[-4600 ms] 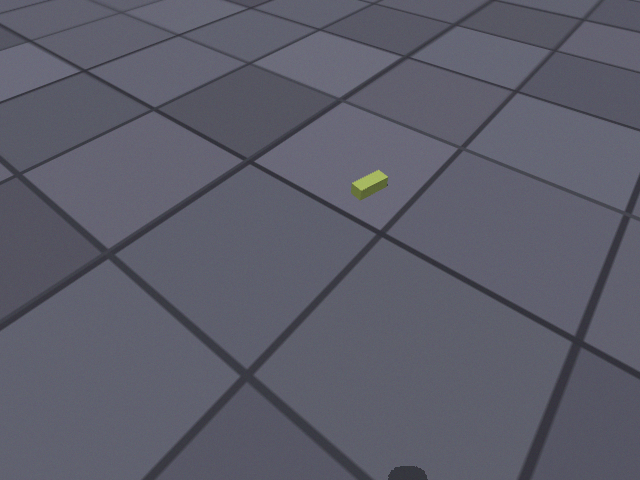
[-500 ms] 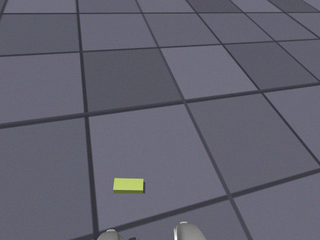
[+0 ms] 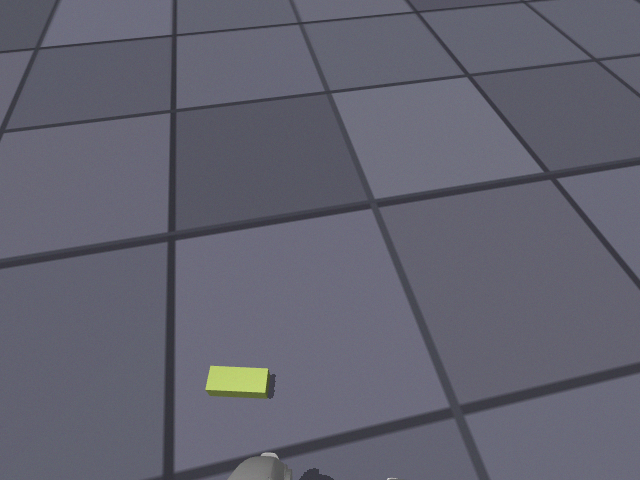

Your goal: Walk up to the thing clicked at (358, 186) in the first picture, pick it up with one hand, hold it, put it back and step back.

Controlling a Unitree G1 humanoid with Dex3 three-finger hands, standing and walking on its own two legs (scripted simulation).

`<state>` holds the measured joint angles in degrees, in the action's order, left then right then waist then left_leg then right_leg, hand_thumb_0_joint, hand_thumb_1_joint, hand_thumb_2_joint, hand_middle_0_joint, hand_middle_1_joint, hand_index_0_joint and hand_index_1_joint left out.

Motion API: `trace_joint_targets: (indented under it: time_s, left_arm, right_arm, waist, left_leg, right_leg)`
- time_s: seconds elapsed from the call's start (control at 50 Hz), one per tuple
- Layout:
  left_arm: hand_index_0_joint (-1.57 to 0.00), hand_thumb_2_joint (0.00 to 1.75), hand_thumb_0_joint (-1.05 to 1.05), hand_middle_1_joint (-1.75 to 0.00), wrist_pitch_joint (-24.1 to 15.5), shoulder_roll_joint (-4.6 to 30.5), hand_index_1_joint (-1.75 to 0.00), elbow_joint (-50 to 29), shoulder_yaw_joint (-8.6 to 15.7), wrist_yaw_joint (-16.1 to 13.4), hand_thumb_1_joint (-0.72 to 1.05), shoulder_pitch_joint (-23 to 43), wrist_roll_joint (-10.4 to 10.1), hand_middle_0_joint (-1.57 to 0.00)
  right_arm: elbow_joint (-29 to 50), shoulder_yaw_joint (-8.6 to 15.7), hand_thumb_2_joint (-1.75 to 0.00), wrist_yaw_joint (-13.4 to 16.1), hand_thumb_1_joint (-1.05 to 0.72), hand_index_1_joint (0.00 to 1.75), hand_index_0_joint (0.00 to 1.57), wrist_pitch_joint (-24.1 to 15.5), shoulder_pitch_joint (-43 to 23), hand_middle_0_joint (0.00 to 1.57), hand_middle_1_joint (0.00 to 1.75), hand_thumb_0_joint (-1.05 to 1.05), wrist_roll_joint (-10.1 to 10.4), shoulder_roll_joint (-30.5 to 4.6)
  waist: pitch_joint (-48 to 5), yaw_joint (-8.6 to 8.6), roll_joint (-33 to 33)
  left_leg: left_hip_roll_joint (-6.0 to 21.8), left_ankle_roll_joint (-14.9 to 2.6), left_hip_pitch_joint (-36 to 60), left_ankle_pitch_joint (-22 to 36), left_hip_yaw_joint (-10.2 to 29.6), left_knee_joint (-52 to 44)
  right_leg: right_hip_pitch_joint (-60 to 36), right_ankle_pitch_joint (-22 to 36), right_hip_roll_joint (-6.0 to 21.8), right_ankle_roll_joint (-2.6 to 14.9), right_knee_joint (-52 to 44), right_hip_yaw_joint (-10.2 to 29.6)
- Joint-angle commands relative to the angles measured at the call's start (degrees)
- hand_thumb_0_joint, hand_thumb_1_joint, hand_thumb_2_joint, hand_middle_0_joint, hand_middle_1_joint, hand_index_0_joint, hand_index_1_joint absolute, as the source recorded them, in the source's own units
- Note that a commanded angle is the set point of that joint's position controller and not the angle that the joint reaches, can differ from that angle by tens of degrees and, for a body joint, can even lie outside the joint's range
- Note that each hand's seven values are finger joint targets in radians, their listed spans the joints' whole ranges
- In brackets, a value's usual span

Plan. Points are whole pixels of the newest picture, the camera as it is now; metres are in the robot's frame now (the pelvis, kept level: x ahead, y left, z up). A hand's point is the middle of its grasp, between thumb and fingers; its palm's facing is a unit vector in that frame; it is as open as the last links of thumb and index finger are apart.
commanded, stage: walk up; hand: left
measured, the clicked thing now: (238, 382) +0.44 +0.26 -0.70
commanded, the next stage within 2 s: stand in 1.84 s
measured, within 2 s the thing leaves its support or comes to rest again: neither
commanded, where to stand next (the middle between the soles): +0.07 +0.04 m, yaw +1 degrees
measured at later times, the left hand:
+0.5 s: hand out of the picture +0.04 +0.34 -0.13, palm faces +0.01 -0.89 -0.45, open 7.4 cm
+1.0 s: hand out of the picture +0.07 +0.30 -0.12, palm faces +0.01 -0.94 -0.34, open 7.4 cm
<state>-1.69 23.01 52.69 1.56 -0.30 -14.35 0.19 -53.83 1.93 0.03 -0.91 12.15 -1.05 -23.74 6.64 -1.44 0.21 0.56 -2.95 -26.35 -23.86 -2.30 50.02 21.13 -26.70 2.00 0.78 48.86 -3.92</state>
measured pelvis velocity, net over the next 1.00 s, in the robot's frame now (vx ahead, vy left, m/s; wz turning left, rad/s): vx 0.00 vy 0.04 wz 0.04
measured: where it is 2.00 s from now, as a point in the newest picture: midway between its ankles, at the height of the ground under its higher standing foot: outside the picture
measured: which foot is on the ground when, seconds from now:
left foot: up 0.00-0.00, down 0.02-1.00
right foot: down 0.00-1.00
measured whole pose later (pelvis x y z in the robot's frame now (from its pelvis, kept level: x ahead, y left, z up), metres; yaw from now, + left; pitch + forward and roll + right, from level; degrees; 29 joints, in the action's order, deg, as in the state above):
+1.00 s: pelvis +0.00 +0.04 +0.04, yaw +2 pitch -2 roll -1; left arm -1.2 20.6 66.1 -0.1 0.2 -4.5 0.0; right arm -65.6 0.7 -0.9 -0.6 1.5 0.4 -20.5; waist 4.3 0.0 0.1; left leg 2.7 1.4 -13.4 -11.2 -0.5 26.8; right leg 8.8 -13.8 2.0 -2.5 24.8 0.2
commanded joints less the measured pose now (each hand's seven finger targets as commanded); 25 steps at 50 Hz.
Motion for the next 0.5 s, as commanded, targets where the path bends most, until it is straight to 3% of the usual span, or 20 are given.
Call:
trace_joint_targets:
  time_s: [0.0, 0.02, 0.04, 0.06, 0.08, 0.1, 0.14, 0.16, 0.18, 0.2, 0.22, 0.24, 0.3, 0.36, 0.38, 0.4, 0.42, 0.44, 0.46, 0.48]
  left_arm:
    - [-0.2, 0.9, 0.0, -0.3, -1.7, 17.5, -0.3, -4.4, 4.5, -3.0, 0.9, -0.8, -1.4, -0.2]
    - [-0.2, 0.9, 0.0, -0.3, -1.9, 15.9, -0.3, -4.6, 3.9, -3.1, 0.9, -0.5, -1.7, -0.2]
    - [-0.2, 0.9, 0.0, -0.3, -1.8, 14.8, -0.3, -4.2, 3.7, -3.4, 0.9, 0.9, -2.0, -0.2]
    - [-0.2, 0.9, 0.0, -0.3, -1.7, 13.8, -0.3, -3.4, 3.5, -3.5, 0.9, 1.9, -1.9, -0.2]
    - [-0.2, 0.9, 0.0, -0.3, -1.8, 13.3, -0.3, -3.3, 3.4, -3.5, 0.9, 1.8, -1.7, -0.2]
    - [-0.2, 0.9, 0.0, -0.3, -2.0, 12.8, -0.3, -3.0, 3.2, -3.5, 0.9, 1.6, -1.6, -0.2]
    - [-0.2, 0.9, 0.0, -0.3, -2.3, 13.2, -0.3, -1.2, 3.1, -3.7, 0.9, -3.0, -1.0, -0.2]
    - [-0.2, 0.9, 0.0, -0.3, -2.7, 15.6, -0.3, -0.3, 3.9, -3.9, 0.9, -4.6, -0.2, -0.2]
    - [-0.2, 0.9, 0.0, -0.3, -3.1, 18.8, -0.3, -0.4, 4.7, -4.1, 0.9, -4.6, 0.3, -0.2]
    - [-0.2, 0.9, 0.0, -0.3, -3.2, 20.9, -0.3, -0.5, 5.1, -4.3, 0.9, -3.4, 0.5, -0.2]
    - [-0.2, 0.9, 0.0, -0.3, -3.5, 21.5, -0.3, -1.1, 5.2, -4.4, 0.9, -1.6, 0.9, -0.2]
    - [-0.2, 0.9, 0.0, -0.3, -3.6, 20.8, -0.3, -1.8, 5.3, -4.6, 0.9, 0.6, 1.0, -0.2]
    - [-0.2, 0.9, 0.0, -0.3, -4.0, 17.8, -0.3, -2.3, 4.2, -4.1, 0.9, 4.1, 1.6, -0.2]
    - [-0.2, 0.9, 0.0, -0.3, -2.7, 15.2, -0.3, -2.6, 3.0, -2.4, 0.9, 6.9, 0.7, -0.2]
    - [-0.2, 0.9, 0.0, -0.3, -2.3, 12.8, -0.3, -2.5, 2.2, -2.1, 0.9, 5.5, 0.3, -0.2]
    - [-0.2, 0.9, 0.0, -0.3, -1.9, 9.9, -0.3, -2.9, 1.5, -1.9, 0.9, 4.8, -0.3, -0.2]
    - [-0.2, 0.9, 0.0, -0.3, -1.3, 13.7, -0.3, -1.0, 2.6, -2.5, 0.9, 5.2, -0.4, -0.2]
    - [-0.2, 0.9, 0.0, -0.3, -1.1, 14.4, -0.3, -0.4, 2.6, -2.3, 0.9, 6.5, -0.2, -0.2]
    - [-0.2, 0.9, 0.0, -0.3, -1.0, 13.1, -0.3, 0.6, 2.7, -1.8, 0.9, 4.9, -0.2, -0.2]
    - [-0.2, 0.9, 0.0, -0.3, -1.0, 12.3, -0.3, 2.4, 2.6, -1.6, 0.9, 2.3, -0.3, -0.2]
  right_arm:
    - [5.2, 4.5, -0.9, 0.7, -0.9, 0.3, 0.2, -1.1, 0.0, 0.2, 0.3, 0.0, -0.5, -13.3]
    - [5.3, 5.3, -0.9, 0.6, -0.9, 0.3, 0.2, -1.1, -1.3, 0.2, 0.3, 0.0, -0.1, -15.4]
    - [6.1, 5.6, -0.9, 0.4, -0.9, 0.3, 0.2, -0.8, -1.7, 0.2, 0.3, 0.0, 0.8, -15.4]
    - [5.8, 5.5, -0.9, 0.3, -0.9, 0.3, 0.2, -0.4, -0.4, 0.2, 0.3, 0.0, 1.4, -14.0]
    - [6.0, 5.5, -0.9, 0.3, -0.9, 0.3, 0.2, 0.0, -0.6, 0.2, 0.3, 0.0, 1.5, -13.8]
    - [6.2, 5.4, -0.9, 0.4, -0.9, 0.3, 0.2, 0.4, -2.1, 0.2, 0.3, 0.0, 1.4, -13.2]
    - [7.5, 5.2, -0.9, 0.3, -0.9, 0.3, 0.2, 1.3, -8.9, 0.2, 0.3, 0.0, 1.1, -13.0]
    - [8.4, 4.8, -0.9, 0.0, -0.9, 0.3, 0.2, 1.8, -11.4, 0.2, 0.3, 0.0, 0.9, -12.0]
    - [8.7, 4.1, -0.9, 0.0, -0.9, 0.3, 0.2, 2.0, -12.1, 0.2, 0.3, 0.0, 0.7, -10.0]
    - [9.1, 4.0, -0.9, 0.3, -0.9, 0.3, 0.2, 2.3, -13.2, 0.2, 0.3, 0.0, 0.2, -9.5]
    - [8.9, 4.3, -0.9, 0.4, -0.9, 0.3, 0.2, 2.6, -13.6, 0.2, 0.3, 0.0, -0.1, -10.5]
    - [8.3, 4.6, -0.9, -0.1, -0.9, 0.3, 0.2, 2.6, -12.3, 0.2, 0.3, 0.0, 0.0, -11.5]
    - [5.2, 4.6, -0.9, -0.9, -0.9, 0.3, 0.2, 1.6, -9.1, 0.2, 0.3, 0.0, 0.7, -9.7]
    - [0.7, 4.6, -0.9, -0.8, -0.9, 0.3, 0.2, -0.1, -4.6, 0.2, 0.3, 0.0, 1.0, -8.9]
    - [0.0, 5.1, -0.9, -0.4, -0.9, 0.3, 0.2, -0.5, -3.4, 0.2, 0.3, 0.0, 0.2, -10.7]
    - [1.0, 5.2, -0.9, 0.0, -0.9, 0.3, 0.2, -1.0, -4.7, 0.2, 0.3, 0.0, -0.3, -14.1]
    - [1.5, 5.2, -0.9, -0.1, -0.9, 0.3, 0.2, -0.9, -7.4, 0.2, 0.3, 0.0, 1.0, -17.0]
    - [1.4, 4.9, -0.9, -0.1, -0.9, 0.3, 0.2, -0.8, -9.5, 0.2, 0.3, 0.0, 0.6, -15.7]
    - [1.7, 4.0, -0.9, 0.0, -0.9, 0.3, 0.2, -0.8, -11.6, 0.2, 0.3, 0.0, 0.5, -14.8]
    - [1.9, 3.7, -0.9, 0.2, -0.9, 0.3, 0.2, -0.6, -14.0, 0.2, 0.3, 0.0, 0.3, -14.3]
  waist:
    - [-11.3, 0.4, -3.6]
    - [-13.8, 0.35, 1.6]
    - [-17.0, 1.76, 3.8]
    - [-18.6, 2.6, 3.0]
    - [-19.4, 2.8, 2.5]
    - [-18.2, 2.27, 2.9]
    - [-13.7, -0.95, 3.8]
    - [-10.8, -2.2, 0.2]
    - [-8.2, -2.75, -5.5]
    - [-6.5, -2.48, -9.5]
    - [-5.1, -1.86, -8.4]
    - [-4.9, -0.59, -6.5]
    - [-6.1, 1.27, -9.4]
    - [-9.7, 3.91, -7.0]
    - [-12.1, 4.41, -2.3]
    - [-13.2, 3.76, 7.8]
    - [-12.2, 3.4, 7.5]
    - [-8.9, 2.41, 4.4]
    - [-7.8, 0.63, 4.2]
    - [-7.3, -0.64, 5.4]
  left_leg:
    - [3.0, -1.8, 6.5, 26.9, 5.7, -9.0]
    - [6.3, -4.85, 13.7, 39.8, 11.0, -6.5]
    - [9.4, -10.18, 16.8, 45.5, 15.6, -6.7]
    - [11.7, -12.9, 18.7, 48.1, 17.0, -7.5]
    - [12.5, -13.83, 18.7, 49.0, 16.9, -7.2]
    - [12.4, -13.06, 16.3, 46.8, 16.6, -7.4]
    - [10.1, -9.73, 5.3, 36.6, 13.8, -5.9]
    - [5.9, -5.82, -1.2, 31.4, 10.7, -0.4]
    - [1.0, -0.99, -5.5, 20.7, 6.0, 6.3]
    - [0.1, 0.1, -10.2, -7.2, 6.7, 9.9]
    - [1.7, 0.51, -10.4, -11.5, 9.1, 13.2]
    - [2.6, 1.0, -9.9, -9.9, 9.2, 13.4]
    - [3.2, 1.36, -1.4, -1.7, 4.2, 2.5]
    - [-0.8, 1.52, 16.4, 11.4, -1.4, -16.9]
    - [2.0, 0.15, 23.9, 14.5, 3.7, -18.6]
    - [13.2, -4.7, 24.1, 12.0, 21.8, -22.9]
    - [19.9, -11.77, 13.7, 9.1, 28.1, -24.7]
    - [18.2, -11.58, 8.1, 5.1, 26.0, -25.5]
    - [15.4, -9.65, 7.2, 3.3, 21.4, -24.2]
    - [13.1, -7.16, 5.5, 1.8, 18.2, -23.0]
  right_leg:
    - [-8.2, 47.1, 13.7, 6.33, -6.1, 14.7]
    - [-2.3, 40.3, 9.0, 1.43, -2.2, 10.2]
    - [-0.6, 28.8, 3.4, -1.39, 3.5, 5.7]
    - [-0.4, 19.4, 1.4, -2.26, 4.5, 4.4]
    - [-0.4, 13.4, 1.0, -1.7, 4.4, 4.9]
    - [-0.7, 8.2, 1.0, -1.09, 3.2, 5.6]
    - [-6.3, 10.1, 2.3, 1.29, -3.9, 7.4]
    - [-8.5, 13.6, 6.6, 4.3, -10.4, 14.7]
    - [-9.2, 21.4, 15.0, 9.09, -18.6, 26.3]
    - [-9.1, 30.9, 23.0, 14.82, -22.3, 34.6]
    - [-6.5, 29.9, 24.0, 16.71, -23.4, 36.2]
    - [-6.9, 30.0, 22.5, 16.3, -22.2, 32.7]
    - [-5.9, 34.2, 14.4, 10.27, -17.3, 18.9]
    - [0.4, 27.8, 6.8, 4.56, -9.3, 8.2]
    - [5.3, 23.2, 4.9, 2.11, -4.4, 6.2]
    - [10.7, 11.5, 0.8, -1.16, 2.0, 3.4]
    - [4.4, -7.5, 0.2, -0.89, 1.8, 4.2]
    - [1.6, -9.2, 0.8, -0.56, 1.8, 5.6]
    - [0.1, -6.1, 0.8, -0.07, -1.1, 5.4]
    - [-2.3, 0.9, 0.6, 0.26, -6.4, 3.8]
